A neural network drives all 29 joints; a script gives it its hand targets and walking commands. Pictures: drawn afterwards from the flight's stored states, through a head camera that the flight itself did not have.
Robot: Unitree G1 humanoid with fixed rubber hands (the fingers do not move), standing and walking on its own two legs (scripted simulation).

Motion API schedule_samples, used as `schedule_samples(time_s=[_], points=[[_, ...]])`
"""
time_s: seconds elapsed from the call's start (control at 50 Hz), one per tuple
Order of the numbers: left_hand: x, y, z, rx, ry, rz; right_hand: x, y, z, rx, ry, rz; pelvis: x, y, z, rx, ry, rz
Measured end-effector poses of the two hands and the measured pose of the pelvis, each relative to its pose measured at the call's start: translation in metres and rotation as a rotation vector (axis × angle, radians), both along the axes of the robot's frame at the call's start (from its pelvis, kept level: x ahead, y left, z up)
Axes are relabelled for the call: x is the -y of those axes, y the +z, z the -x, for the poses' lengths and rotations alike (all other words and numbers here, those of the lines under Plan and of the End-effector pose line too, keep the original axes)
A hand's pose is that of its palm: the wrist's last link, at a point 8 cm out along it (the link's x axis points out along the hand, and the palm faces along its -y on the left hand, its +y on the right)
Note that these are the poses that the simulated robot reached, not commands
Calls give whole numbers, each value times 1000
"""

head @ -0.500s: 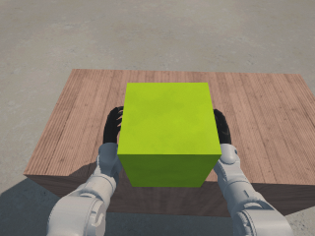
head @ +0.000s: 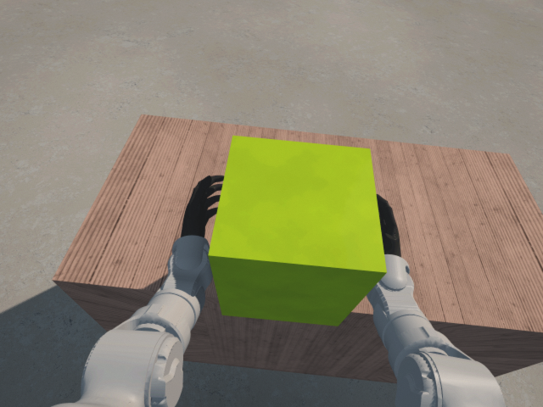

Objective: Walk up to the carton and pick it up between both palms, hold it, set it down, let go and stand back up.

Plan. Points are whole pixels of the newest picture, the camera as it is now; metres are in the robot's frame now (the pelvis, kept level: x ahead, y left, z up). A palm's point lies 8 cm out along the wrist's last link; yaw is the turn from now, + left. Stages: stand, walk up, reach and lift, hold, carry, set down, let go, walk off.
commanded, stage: reach and lift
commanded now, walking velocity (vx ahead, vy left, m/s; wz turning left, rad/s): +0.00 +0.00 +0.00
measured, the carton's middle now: (289, 238) +0.40 -0.01 +0.01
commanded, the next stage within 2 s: none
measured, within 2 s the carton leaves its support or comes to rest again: neither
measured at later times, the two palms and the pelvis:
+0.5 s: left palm (196, 196) +0.41 +0.13 +0.09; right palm (396, 214) +0.40 -0.17 +0.08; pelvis +0.03 -0.01 +0.01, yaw +2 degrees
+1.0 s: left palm (167, 179) +0.37 +0.15 +0.17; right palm (408, 206) +0.36 -0.15 +0.15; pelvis +0.02 +0.01 +0.02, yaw +3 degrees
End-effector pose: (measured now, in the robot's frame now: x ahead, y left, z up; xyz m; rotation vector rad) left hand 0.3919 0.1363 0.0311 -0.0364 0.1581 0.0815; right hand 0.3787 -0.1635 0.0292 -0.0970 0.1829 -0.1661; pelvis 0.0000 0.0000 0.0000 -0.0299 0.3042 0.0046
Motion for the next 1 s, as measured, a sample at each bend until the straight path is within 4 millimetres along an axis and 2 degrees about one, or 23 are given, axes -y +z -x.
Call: schedule_samples(time_s=[0.12,0.22,0.4,0.58,0.74,0.92,1.0], points=[[-2,2,-2,5,11,-23,-1,-1,-6,6,11,-17,0,0,0,-37,5,1],[1,10,-9,17,14,-27,1,6,-13,17,14,-37,0,0,-7,-41,17,2],[5,38,-19,41,4,-21,6,37,-20,34,0,-84,3,4,-26,23,35,-2],[-5,70,-14,16,22,-32,-3,72,-21,3,13,-86,8,12,-39,127,46,-7],[-17,102,0,31,40,-35,-16,104,-14,20,29,-78,6,17,-38,236,65,-13],[-19,120,16,13,25,-38,-18,115,6,8,12,-95,-2,18,-24,321,52,-12],[-17,134,22,36,11,-48,-16,123,16,33,3,-98,-7,18,-16,336,44,-9]])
